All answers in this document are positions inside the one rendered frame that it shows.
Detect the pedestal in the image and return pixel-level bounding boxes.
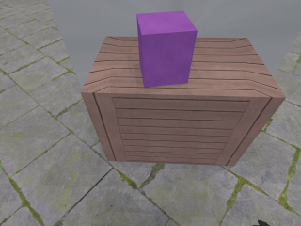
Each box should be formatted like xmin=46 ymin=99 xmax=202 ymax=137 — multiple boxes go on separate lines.
xmin=81 ymin=36 xmax=286 ymax=167

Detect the carton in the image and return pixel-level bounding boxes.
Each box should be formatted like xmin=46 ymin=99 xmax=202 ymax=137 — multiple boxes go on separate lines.
xmin=136 ymin=10 xmax=198 ymax=88

